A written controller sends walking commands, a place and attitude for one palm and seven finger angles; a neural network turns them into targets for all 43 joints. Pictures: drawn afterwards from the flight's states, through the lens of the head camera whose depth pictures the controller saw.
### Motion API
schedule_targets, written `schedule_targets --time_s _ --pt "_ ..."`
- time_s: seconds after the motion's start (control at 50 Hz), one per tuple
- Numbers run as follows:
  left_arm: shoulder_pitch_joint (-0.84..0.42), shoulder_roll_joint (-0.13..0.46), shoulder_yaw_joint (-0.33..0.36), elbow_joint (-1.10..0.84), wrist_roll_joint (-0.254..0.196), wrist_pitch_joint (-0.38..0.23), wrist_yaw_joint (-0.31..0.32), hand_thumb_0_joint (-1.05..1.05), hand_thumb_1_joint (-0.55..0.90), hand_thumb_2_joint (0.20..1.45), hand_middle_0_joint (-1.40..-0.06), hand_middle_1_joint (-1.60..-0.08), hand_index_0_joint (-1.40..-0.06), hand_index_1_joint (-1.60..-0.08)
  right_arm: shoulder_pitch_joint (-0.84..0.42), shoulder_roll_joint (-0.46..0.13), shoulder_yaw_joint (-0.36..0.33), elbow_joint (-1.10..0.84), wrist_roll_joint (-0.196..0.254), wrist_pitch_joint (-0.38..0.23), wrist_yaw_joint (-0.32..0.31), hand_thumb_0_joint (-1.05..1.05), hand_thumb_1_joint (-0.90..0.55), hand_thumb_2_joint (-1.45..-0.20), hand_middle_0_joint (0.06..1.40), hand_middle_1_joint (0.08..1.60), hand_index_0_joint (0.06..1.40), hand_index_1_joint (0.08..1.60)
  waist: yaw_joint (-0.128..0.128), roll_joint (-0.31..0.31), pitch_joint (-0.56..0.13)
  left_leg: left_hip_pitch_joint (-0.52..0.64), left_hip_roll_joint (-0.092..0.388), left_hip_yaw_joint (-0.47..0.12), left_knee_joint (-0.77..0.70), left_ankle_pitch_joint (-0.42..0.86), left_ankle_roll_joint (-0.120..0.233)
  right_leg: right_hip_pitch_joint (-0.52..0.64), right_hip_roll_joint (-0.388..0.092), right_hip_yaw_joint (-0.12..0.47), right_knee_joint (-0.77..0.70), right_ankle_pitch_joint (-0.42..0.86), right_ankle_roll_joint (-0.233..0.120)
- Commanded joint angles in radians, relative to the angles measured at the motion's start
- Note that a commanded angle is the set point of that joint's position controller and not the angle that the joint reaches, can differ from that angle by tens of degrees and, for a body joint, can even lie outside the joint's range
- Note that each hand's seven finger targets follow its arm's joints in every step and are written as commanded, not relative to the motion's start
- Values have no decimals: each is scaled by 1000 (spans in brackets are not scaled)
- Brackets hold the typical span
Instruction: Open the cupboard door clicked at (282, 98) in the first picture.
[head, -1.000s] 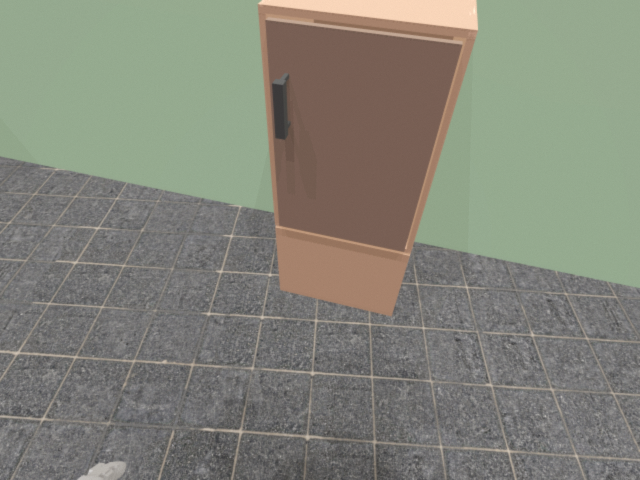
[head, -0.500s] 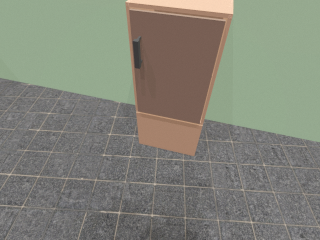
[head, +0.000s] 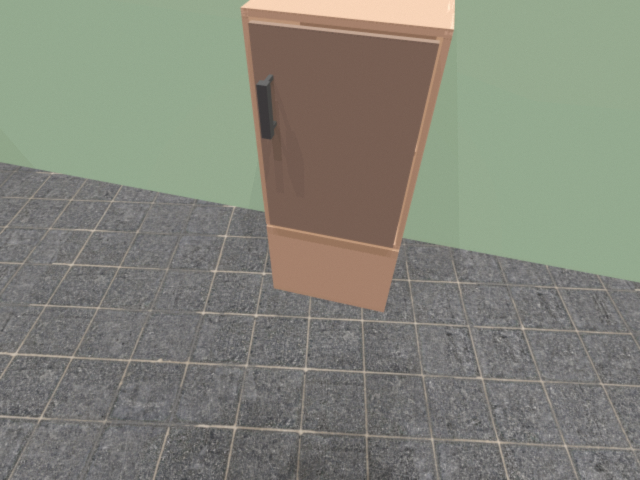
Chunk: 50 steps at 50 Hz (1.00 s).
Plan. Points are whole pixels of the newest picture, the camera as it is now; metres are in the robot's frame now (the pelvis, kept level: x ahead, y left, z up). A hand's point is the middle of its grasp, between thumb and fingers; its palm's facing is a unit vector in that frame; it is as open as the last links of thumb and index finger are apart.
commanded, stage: look at it before walking up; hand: left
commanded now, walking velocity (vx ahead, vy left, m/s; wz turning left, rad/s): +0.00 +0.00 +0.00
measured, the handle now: (268, 106) +0.89 +0.17 +0.03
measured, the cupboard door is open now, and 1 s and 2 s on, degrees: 0 0 0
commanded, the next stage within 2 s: turn to face it in 0.44 s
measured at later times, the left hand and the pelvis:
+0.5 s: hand out of the picture +0.08 +0.24 -0.16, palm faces -0.01 -0.94 -0.33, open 7.4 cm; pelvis +0.01 +0.00 +0.00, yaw +0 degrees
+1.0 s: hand out of the picture +0.07 +0.19 -0.18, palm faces -0.10 -0.96 -0.24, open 7.4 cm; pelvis +0.00 +0.00 -0.01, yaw -6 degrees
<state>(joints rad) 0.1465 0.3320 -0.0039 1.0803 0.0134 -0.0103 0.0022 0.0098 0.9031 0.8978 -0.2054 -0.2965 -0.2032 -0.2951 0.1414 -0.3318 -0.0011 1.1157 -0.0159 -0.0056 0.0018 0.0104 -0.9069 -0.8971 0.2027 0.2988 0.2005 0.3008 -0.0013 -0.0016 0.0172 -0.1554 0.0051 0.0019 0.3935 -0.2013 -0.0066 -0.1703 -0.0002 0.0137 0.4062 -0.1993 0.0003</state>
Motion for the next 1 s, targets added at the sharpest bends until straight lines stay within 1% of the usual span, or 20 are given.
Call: schedule_targets --time_s 0.0,0.04,0.08,0.14,0.2,0.26,0.32,0.38,0.46,0.54,0.6,0.64,0.66,0.72,0.76,0.78,0.88,0.94,0.96,0.98 --pt "-37 203 41 -62 -1 -17 11 0 900 900 -200 -300 -200 -300 -45 -200 -37 -60 6 -27 -12 0 -900 -900 200 300 200 300 -1 6 -19 -15 107 -99 -86 34 31 -7 -112 110 -91 23 -31" --pt "-36 202 40 -62 -1 -19 11 0 900 900 -200 -300 -200 -300 -44 -199 -36 -59 6 -29 -12 0 -900 -900 200 300 200 300 0 -11 -27 -8 107 -98 -84 59 32 0 -114 108 -87 52 -30" --pt "-31 201 41 -61 -2 -20 11 0 900 900 -200 -300 -200 -300 -46 -200 -37 -61 7 -29 -13 0 -900 -900 200 300 200 300 -1 -9 -41 9 107 -96 -77 78 31 2 -115 107 -85 75 -31" --pt "-33 202 40 -60 -2 -20 11 0 900 900 -200 -300 -200 -300 -49 -199 -36 -60 7 -29 -14 0 -900 -900 200 300 200 300 -1 2 -44 12 109 -92 -78 89 29 13 -116 106 -85 98 -31" --pt "-32 202 40 -57 -2 -19 11 0 900 900 -200 -300 -200 -300 -53 -197 -35 -58 8 -27 -14 0 -900 -900 200 300 200 300 -1 10 -27 6 108 -91 -83 69 28 5 -114 107 -90 78 -30" --pt "-35 200 40 -55 -2 -17 10 0 900 900 -200 -300 -200 -300 -52 -198 -34 -58 7 -27 -14 0 -900 -900 200 300 200 300 0 8 -25 5 109 -96 -90 70 28 8 -111 104 -90 74 -28" --pt "-29 198 40 -54 -2 -18 11 0 900 900 -200 -300 -200 -300 -50 -196 -34 -57 7 -29 -15 0 -900 -900 200 300 200 300 0 10 -41 17 111 -94 -89 91 29 18 -112 104 -87 98 -29" --pt "-26 199 41 -53 -1 -18 10 0 900 900 -200 -300 -200 -300 -51 -197 -33 -59 9 -28 -15 0 -900 -900 200 300 200 300 2 2 -36 19 112 -94 -91 91 29 16 -113 101 -90 99 -29" --pt "-26 198 39 -51 -2 -18 10 0 900 900 -200 -300 -200 -300 -55 -199 -32 -56 8 -29 -16 0 -900 -900 200 300 200 300 1 13 -39 26 113 -91 -91 108 28 24 -113 101 -90 119 -28" --pt "-26 200 40 -51 -2 -20 11 0 900 900 -200 -300 -200 -300 -52 -197 -33 -56 8 -28 -16 0 -900 -900 200 300 200 300 -2 -9 -45 39 114 -84 -86 120 26 23 -113 107 -91 144 -30" --pt "-28 202 45 -59 -1 -15 9 0 900 900 -200 -300 -200 -300 -49 -200 -38 -60 7 -28 -20 0 -900 -900 200 300 200 300 -1 11 -34 44 119 -69 -71 123 25 4 -110 115 -75 175 -35" --pt "-11 169 43 -58 -2 -5 10 0 900 900 -200 -300 -200 -300 -31 -163 -34 -60 6 -23 -22 0 -900 -900 200 300 200 300 -2 9 -40 44 122 -51 -50 123 20 -4 -106 125 -55 199 -32" --pt "-1 152 40 -57 -2 0 11 0 900 900 -200 -300 -200 -300 -19 -142 -32 -62 6 -19 -23 0 -900 -900 200 300 200 300 -3 -3 -42 42 121 -44 -39 122 16 -10 -105 130 -46 210 -31" --pt "31 105 34 -62 0 16 13 0 900 900 -200 -300 -200 -300 12 -89 -28 -67 6 -7 -25 0 -900 -900 200 300 200 300 -5 -11 -36 33 123 -20 -13 90 8 -43 -100 146 -21 207 -26" --pt "41 97 36 -73 1 22 13 0 900 900 -200 -300 -200 -300 21 -82 -30 -78 6 -2 -27 0 -900 -900 200 300 200 300 -6 -11 -24 18 125 -10 -1 66 7 -67 -93 156 -6 196 -27" --pt "49 97 39 -79 2 23 13 0 900 900 -200 -300 -200 -300 28 -81 -34 -82 5 -1 -28 0 -900 -900 200 300 200 300 -7 -3 -37 22 126 -8 9 71 7 -68 -88 162 7 205 -30" --pt "69 78 49 -107 3 29 12 0 900 900 -200 -300 -200 -300 39 -75 -49 -105 6 1 -32 0 -900 -900 200 300 200 300 -2 28 -24 4 150 -7 23 54 21 -113 -62 157 72 205 -31" --pt "84 63 55 -122 5 30 11 0 900 900 -200 -300 -200 -300 48 -59 -58 -117 6 4 -33 0 -900 -900 200 300 200 300 0 22 -27 -12 153 3 43 3 26 -133 -53 168 93 182 -35" --pt "87 59 57 -126 6 32 11 0 900 900 -200 -300 -200 -300 48 -53 -60 -121 6 6 -33 0 -900 -900 200 300 200 300 0 15 -14 -28 149 6 49 -37 26 -148 -53 181 89 154 -38" --pt "90 58 58 -131 7 31 11 0 900 900 -200 -300 -200 -300 54 -48 -62 -125 6 8 -32 0 -900 -900 200 300 200 300 -1 4 -20 -30 144 12 65 -51 24 -155 -55 194 86 147 -42"
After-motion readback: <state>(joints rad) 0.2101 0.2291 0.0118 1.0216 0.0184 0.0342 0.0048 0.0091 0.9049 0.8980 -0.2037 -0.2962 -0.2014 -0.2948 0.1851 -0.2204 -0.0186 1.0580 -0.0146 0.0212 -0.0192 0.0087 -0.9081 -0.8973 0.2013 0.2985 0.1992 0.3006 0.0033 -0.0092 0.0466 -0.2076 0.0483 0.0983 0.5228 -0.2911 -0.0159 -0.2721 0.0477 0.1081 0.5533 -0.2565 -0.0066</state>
